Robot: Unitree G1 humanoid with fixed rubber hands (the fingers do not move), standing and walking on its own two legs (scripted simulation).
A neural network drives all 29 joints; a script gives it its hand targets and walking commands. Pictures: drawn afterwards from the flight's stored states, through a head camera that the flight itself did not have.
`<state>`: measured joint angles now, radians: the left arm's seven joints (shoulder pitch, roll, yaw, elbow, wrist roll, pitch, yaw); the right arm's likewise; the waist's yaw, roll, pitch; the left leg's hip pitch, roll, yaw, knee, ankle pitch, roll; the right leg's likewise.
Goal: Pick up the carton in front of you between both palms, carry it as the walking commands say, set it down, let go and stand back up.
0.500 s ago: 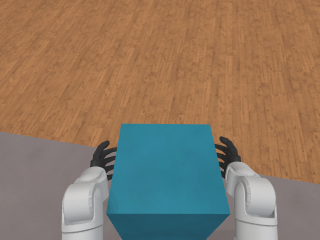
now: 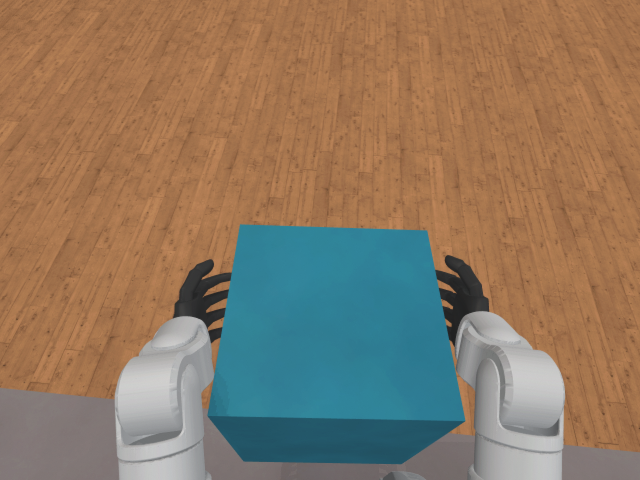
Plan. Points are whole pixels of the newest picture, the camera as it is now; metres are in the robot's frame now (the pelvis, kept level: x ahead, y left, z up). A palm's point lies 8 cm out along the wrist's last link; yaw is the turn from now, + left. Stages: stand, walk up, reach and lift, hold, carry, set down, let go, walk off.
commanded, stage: carry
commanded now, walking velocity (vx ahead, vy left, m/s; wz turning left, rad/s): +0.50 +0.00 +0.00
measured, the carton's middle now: (328, 355) +0.27 +0.00 +0.02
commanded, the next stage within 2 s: none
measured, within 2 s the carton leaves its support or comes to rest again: neither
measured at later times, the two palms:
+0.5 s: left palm (239, 82) +0.69 +0.13 +0.13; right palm (414, 75) +0.73 -0.17 +0.13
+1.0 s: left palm out of the picture +1.06 +0.12 +0.14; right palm out of the picture +1.04 -0.18 +0.15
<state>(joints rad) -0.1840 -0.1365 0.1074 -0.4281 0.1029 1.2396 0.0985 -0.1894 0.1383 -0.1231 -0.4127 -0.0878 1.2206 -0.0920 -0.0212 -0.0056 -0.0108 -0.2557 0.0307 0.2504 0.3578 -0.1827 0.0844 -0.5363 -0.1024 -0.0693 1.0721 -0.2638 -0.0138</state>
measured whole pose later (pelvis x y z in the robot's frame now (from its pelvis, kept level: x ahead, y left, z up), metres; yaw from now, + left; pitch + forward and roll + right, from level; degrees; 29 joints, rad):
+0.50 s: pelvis +0.32 -0.05 -0.01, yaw +3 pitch +5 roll +1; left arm -0.83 0.00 0.26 -0.05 0.04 1.37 0.15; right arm -0.88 -0.02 -0.27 -0.02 -0.06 1.39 -0.14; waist 0.05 0.02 0.09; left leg -0.66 0.05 0.02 1.28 -0.36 0.06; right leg -0.39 0.01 -0.18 0.51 -0.28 -0.12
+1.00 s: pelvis +0.66 -0.01 +0.02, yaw +1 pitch +6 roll -1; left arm -0.78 -0.06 0.31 -0.20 0.08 1.31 0.14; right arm -0.77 0.05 -0.29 -0.16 -0.04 1.26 -0.15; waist -0.10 0.01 0.15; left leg -0.33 -0.01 0.12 0.48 -0.37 0.06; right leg -0.74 -0.02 -0.01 1.20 -0.43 -0.05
